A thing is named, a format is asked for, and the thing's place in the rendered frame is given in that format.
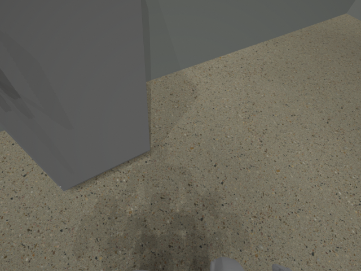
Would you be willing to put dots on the fridge door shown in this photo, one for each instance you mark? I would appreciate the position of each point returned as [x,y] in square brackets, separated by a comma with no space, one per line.
[73,83]

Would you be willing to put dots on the robot right thigh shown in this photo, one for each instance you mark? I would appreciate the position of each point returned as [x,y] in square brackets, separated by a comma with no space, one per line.
[225,264]

